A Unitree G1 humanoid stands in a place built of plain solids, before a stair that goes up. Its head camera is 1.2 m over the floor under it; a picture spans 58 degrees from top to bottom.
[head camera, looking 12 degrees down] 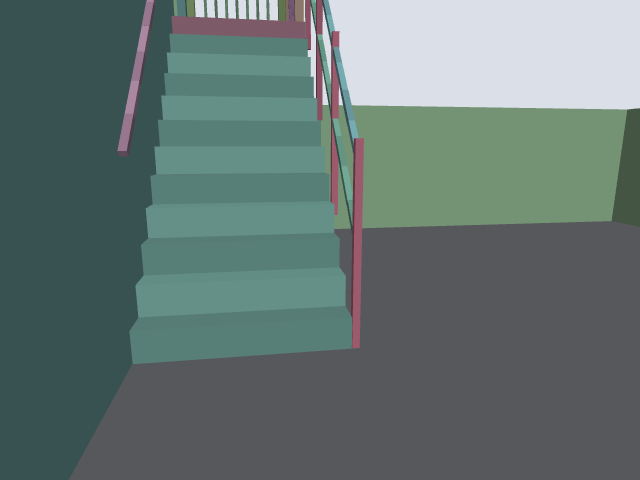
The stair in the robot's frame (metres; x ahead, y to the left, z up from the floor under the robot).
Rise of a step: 0.20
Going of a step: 0.20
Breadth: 1.28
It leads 9 degrees to the left of straight ahead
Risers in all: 12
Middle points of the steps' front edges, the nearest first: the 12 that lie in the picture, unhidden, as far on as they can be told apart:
2.35 0.43 0.20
2.55 0.47 0.40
2.75 0.50 0.61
2.95 0.53 0.81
3.15 0.56 1.01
3.35 0.59 1.21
3.55 0.62 1.41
3.75 0.65 1.62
3.95 0.68 1.82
4.15 0.71 2.02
4.35 0.74 2.22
4.55 0.78 2.42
